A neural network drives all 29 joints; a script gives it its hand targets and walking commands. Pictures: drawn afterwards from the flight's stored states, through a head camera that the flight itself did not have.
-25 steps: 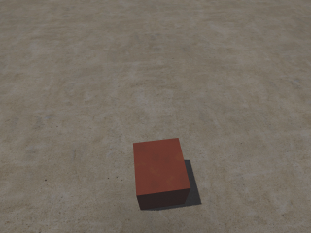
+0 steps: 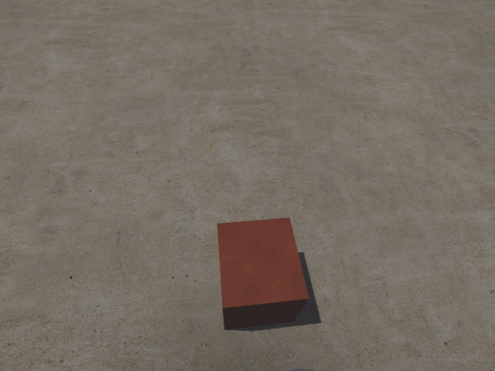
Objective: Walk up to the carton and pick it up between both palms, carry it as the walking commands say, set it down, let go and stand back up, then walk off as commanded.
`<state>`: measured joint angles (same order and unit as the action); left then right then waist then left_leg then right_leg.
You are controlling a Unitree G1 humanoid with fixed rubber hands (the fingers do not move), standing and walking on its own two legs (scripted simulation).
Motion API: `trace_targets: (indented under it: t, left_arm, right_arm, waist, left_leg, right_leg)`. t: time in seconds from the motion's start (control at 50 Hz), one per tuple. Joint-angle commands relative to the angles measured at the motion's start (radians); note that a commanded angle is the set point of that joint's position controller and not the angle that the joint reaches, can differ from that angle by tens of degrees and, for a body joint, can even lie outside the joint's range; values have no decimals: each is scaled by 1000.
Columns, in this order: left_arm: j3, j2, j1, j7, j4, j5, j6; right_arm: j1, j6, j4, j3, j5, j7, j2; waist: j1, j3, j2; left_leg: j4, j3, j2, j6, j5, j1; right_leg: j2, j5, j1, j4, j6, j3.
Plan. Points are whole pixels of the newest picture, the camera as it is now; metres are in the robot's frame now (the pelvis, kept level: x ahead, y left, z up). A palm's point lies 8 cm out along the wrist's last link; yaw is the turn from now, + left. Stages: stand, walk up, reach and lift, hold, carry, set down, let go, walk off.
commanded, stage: walk up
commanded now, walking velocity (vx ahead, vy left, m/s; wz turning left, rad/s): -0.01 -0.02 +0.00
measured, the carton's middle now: (256, 274) +0.49 -0.06 -0.63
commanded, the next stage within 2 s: none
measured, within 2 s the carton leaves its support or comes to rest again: neither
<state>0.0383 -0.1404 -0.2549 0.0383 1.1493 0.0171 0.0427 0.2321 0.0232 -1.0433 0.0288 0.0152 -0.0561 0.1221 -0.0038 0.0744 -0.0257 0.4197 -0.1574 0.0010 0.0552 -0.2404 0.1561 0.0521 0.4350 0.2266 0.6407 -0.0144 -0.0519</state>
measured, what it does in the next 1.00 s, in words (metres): steps on the spot: right foot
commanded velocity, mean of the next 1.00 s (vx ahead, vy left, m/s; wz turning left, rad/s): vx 0.02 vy -0.02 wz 0.00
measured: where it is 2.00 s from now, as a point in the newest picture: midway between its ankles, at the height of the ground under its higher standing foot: outside the picture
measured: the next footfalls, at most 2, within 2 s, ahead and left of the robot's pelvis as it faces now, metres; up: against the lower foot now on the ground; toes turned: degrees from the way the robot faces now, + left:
right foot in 0.06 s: +0.03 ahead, -0.12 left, +0.00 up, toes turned -4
right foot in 1.14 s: +0.14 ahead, -0.18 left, +0.00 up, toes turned +10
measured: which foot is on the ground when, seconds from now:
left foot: down 0.00-1.00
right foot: up 0.00-0.04, down 0.06-0.92, up 0.94-1.00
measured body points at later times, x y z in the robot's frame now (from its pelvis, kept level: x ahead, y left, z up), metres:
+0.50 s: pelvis +0.02 -0.02 +0.01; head +0.03 -0.03 +0.46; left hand -0.02 +0.17 -0.16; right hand +0.00 -0.23 -0.16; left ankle +0.00 +0.08 -0.74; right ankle -0.01 -0.12 -0.74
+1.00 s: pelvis +0.04 -0.04 +0.00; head +0.05 -0.04 +0.45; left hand +0.01 +0.17 -0.16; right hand +0.00 -0.24 -0.16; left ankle -0.01 +0.08 -0.74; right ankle -0.01 -0.13 -0.71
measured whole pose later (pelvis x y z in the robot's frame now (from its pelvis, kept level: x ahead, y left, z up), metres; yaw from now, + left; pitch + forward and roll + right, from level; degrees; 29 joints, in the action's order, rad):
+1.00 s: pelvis +0.04 -0.04 +0.00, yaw -1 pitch +0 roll +1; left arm 0.04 -0.11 -0.34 0.02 1.17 0.03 0.02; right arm 0.34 0.03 -1.13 0.03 0.03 -0.04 0.11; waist 0.04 0.01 0.00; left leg 0.40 -0.15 -0.05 -0.01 -0.29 0.10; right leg 0.03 0.43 0.27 0.75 0.00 -0.09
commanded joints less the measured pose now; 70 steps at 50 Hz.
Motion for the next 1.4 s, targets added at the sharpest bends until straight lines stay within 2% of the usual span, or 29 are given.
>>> trace_targets:
  t: [0.0,0.02,0.06,0.08,0.16,0.2,0.28,0.36,0.4,0.54,0.56,0.68,0.82,0.88,0.9,0.92,0.94,0.98,1.0,1.02,1.06,1.08,1.1,1.12,1.14,1.16,1.24,1.36,1.38]
  left_arm:
    - [12,-50,-101,8,-13,3,-1]
    - [-3,-11,-89,3,-11,1,-8]
    - [8,-57,-99,5,-9,-4,-28]
    - [8,-51,-96,1,-4,-8,-36]
    - [-10,-41,-66,8,2,-5,-47]
    - [-11,-29,-94,7,23,-4,-47]
    - [-25,-3,-94,1,16,-6,-63]
    - [-26,-17,-98,6,33,-9,-60]
    - [-19,-29,-124,8,36,-9,-63]
    - [-22,-2,-143,5,36,-13,-64]
    - [-18,-4,-150,7,36,-10,-61]
    - [-24,-9,-151,11,31,-9,-72]
    - [-33,29,-156,12,32,-15,-69]
    - [-9,-23,-203,14,48,-6,-59]
    - [32,-93,-170,5,36,-4,-43]
    - [33,-58,-74,-10,-10,5,-33]
    - [28,-41,12,-19,-75,25,-33]
    - [21,-11,2,-19,-87,17,-37]
    - [20,-9,-62,-21,-68,11,-46]
    - [26,-17,-71,-25,-76,22,-52]
    - [10,26,-109,-22,-65,13,-54]
    - [15,9,-150,-12,-63,0,-62]
    - [16,6,-183,-10,-51,-5,-73]
    - [24,-61,-197,-8,-50,5,-82]
    - [13,-82,-188,-6,-56,-3,-78]
    - [23,-102,-190,-7,-44,-11,-67]
    - [16,-59,-85,7,-72,-9,-50]
    - [35,-87,-101,5,-66,-8,-69]
    - [31,-71,-85,9,-63,-12,-68]
  right_arm:
    - [31,3,23,21,-1,5,139]
    - [-19,0,16,19,1,9,117]
    - [19,-5,13,30,-12,12,130]
    - [27,-4,9,23,-14,16,96]
    - [65,-8,-41,17,5,16,94]
    - [55,-6,-50,5,4,15,58]
    - [62,-5,-74,6,4,16,65]
    - [92,-4,-91,8,7,14,85]
    - [105,-2,-98,-2,2,12,49]
    - [115,-3,-106,-8,9,12,38]
    - [116,-1,-118,-6,1,10,37]
    - [161,-6,-135,-9,9,6,30]
    - [144,1,-124,2,2,2,59]
    - [146,0,-111,-10,3,11,32]
    - [249,5,-101,18,16,19,112]
    - [328,-7,-131,45,23,15,170]
    - [364,-10,-146,54,27,11,191]
    - [297,3,-113,22,19,4,103]
    - [231,10,-80,34,21,6,130]
    - [194,17,-73,29,13,6,105]
    - [154,20,-68,23,26,7,86]
    - [192,12,-101,29,21,-1,99]
    - [244,12,-113,21,11,2,82]
    - [249,10,-110,7,5,5,44]
    - [297,-3,-95,7,1,3,33]
    - [301,-18,-99,10,-6,-1,55]
    - [285,-24,-108,6,17,15,45]
    - [226,-23,-116,9,2,2,52]
    - [226,-22,-98,15,-4,6,81]
  waist:
    - [7,-19,101]
    - [-22,4,122]
    - [13,-19,53]
    - [16,-27,-48]
    - [23,35,17]
    - [12,39,-48]
    - [8,7,38]
    - [24,30,-29]
    - [14,-19,51]
    - [15,-13,-11]
    - [10,39,49]
    - [15,24,0]
    - [10,24,34]
    - [0,25,-18]
    - [70,-67,-42]
    - [128,-2,140]
    - [164,104,237]
    - [81,177,101]
    - [31,140,157]
    - [25,129,166]
    - [-5,109,169]
    - [-27,54,136]
    - [-19,-7,138]
    - [-14,13,26]
    - [12,-46,-119]
    - [-4,-59,-190]
    - [17,42,-31]
    - [2,-62,10]
    - [19,-69,-29]
  left_leg:
    - [-163,251,-268,93,198,20]
    - [-158,229,-249,73,157,26]
    - [-131,221,-216,26,143,41]
    - [-125,166,-147,8,88,13]
    - [-123,135,-121,-28,115,-44]
    - [-117,155,-135,-17,123,-67]
    - [-121,140,-123,-24,137,-82]
    - [-134,136,-122,-34,140,-75]
    - [-127,129,-116,-28,144,-90]
    - [-104,126,-130,-27,176,-100]
    - [-114,123,-121,-28,177,-66]
    - [-96,130,-126,-31,218,-64]
    - [-95,124,-123,-27,233,-53]
    - [-91,135,-148,-7,184,-67]
    - [-98,219,-214,24,-249,-191]
    - [-210,415,-338,76,-443,-296]
    - [-288,541,-444,120,-445,-237]
    - [-310,484,-437,118,-252,-52]
    - [-303,402,-388,95,-210,8]
    - [-313,341,-352,76,-171,58]
    - [-161,126,-194,31,245,87]
    - [-74,72,-153,0,403,76]
    - [-45,45,-137,-28,320,77]
    - [-24,65,-131,-66,211,143]
    - [0,56,-83,-93,-58,60]
    - [38,64,-73,-102,-129,48]
    - [-49,90,-101,-95,17,33]
    - [-59,93,-125,-106,100,-40]
    - [-52,88,-128,-110,100,-43]
  right_leg:
    - [10,-108,-34,-98,13,9]
    - [42,-214,-59,-241,10,34]
    - [72,-357,-106,-293,4,46]
    - [68,-340,-73,-309,13,70]
    - [67,-357,-34,-383,31,59]
    - [68,-341,-32,-390,28,60]
    - [78,-387,-60,-392,47,73]
    - [63,-355,-34,-405,34,50]
    - [70,-371,-54,-378,39,55]
    - [59,-389,-60,-373,48,47]
    - [64,-388,-55,-385,46,47]
    - [69,-424,-83,-378,47,52]
    - [67,-468,-84,-361,54,61]
    - [57,-398,-67,-322,53,48]
    - [14,93,81,-205,45,4]
    - [-34,101,334,-7,19,-54]
    - [17,89,466,191,8,-13]
    - [64,7,439,320,-14,19]
    - [75,-4,366,255,-13,24]
    - [86,-29,297,171,-15,30]
    - [-1,-116,75,-90,-7,-43]
    - [-39,-352,-41,-229,-2,-75]
    - [-9,-439,-133,-288,2,-69]
    - [80,-679,-180,-265,4,12]
    - [178,-801,-112,-276,64,125]
    - [174,-746,-121,-286,93,150]
    - [113,-471,-38,-331,83,112]
    - [109,-631,-100,-297,82,78]
    - [81,-628,-111,-297,71,53]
